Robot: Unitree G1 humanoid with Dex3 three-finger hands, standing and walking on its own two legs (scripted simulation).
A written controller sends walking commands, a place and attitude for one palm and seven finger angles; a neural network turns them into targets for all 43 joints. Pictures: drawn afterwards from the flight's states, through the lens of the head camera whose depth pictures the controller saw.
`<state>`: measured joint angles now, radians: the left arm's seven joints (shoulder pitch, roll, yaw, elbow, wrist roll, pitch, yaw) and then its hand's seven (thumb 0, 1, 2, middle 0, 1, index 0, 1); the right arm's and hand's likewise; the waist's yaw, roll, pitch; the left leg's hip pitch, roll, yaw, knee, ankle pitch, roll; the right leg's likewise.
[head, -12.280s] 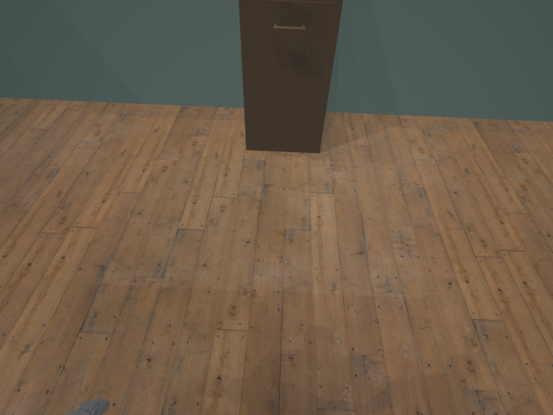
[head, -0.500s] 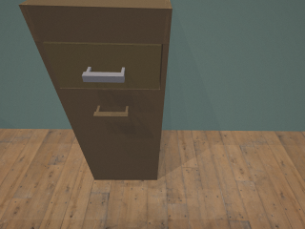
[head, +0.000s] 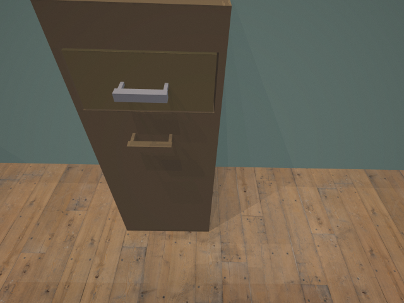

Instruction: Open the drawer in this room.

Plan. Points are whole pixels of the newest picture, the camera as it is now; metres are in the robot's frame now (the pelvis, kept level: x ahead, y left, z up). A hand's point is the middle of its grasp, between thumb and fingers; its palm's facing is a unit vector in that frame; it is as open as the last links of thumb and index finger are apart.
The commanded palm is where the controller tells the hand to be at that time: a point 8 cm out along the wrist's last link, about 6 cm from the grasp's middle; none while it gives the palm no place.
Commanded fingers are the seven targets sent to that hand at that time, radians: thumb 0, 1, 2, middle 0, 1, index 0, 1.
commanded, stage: shuffle to correct the standing spot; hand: left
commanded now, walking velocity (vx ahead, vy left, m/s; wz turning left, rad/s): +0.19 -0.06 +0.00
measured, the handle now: (142, 90) +0.60 +0.20 +0.12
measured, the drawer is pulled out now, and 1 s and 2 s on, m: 0.00 0.00 0.00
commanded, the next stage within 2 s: come to a stop and stand still in 0.16 s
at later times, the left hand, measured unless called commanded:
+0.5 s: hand out of the picture +0.10 +0.17 -0.19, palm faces +0.04 -0.98 -0.20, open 7.3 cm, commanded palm none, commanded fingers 0.00 0.90 0.90 -0.20 -0.30 -0.20 -0.30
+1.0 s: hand out of the picture +0.10 +0.20 -0.17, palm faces +0.04 -0.98 -0.21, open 7.3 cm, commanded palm none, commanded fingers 0.00 0.90 0.90 -0.20 -0.30 -0.20 -0.30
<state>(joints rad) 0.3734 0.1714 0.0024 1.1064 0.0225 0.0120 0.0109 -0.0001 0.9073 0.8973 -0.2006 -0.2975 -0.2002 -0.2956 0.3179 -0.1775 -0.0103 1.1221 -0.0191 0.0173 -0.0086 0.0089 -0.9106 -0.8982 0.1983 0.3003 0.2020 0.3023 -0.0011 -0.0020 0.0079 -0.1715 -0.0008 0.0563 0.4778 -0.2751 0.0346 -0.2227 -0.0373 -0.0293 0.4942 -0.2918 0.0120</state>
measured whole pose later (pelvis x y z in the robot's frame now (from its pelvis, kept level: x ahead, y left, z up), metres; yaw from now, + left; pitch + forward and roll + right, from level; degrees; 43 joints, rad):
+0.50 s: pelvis +0.09 -0.01 -0.01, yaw +0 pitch -1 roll +0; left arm 0.29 0.15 0.04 1.07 0.02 0.00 0.04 0.03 0.94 0.90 -0.20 -0.30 -0.20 -0.30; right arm 0.37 -0.08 -0.02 1.13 -0.01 -0.03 -0.06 0.01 -0.91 -0.90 0.20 0.30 0.20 0.30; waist -0.02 0.00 0.06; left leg -0.09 0.03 0.08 0.58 -0.44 0.01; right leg -0.30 -0.04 -0.11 0.61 -0.23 -0.01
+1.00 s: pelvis +0.07 +0.02 +0.00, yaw +0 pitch -2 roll +0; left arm 0.23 0.16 0.02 1.07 0.01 0.01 0.04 0.00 0.92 0.90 -0.20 -0.30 -0.20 -0.30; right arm 0.18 -0.16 -0.04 1.07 -0.01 -0.01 -0.04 0.01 -0.93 -0.90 0.20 0.30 0.20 0.30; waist -0.01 0.00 0.05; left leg -0.15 0.00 0.13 0.45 -0.27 0.05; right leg -0.18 -0.05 -0.04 0.46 -0.24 0.03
